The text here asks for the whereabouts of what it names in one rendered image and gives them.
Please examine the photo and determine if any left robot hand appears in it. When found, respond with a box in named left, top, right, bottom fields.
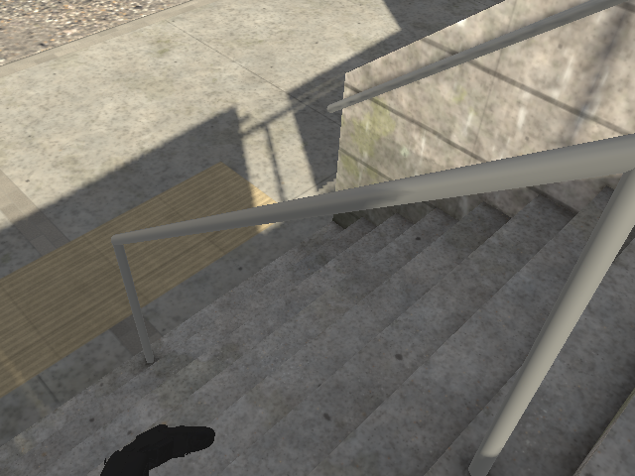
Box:
left=100, top=424, right=215, bottom=476

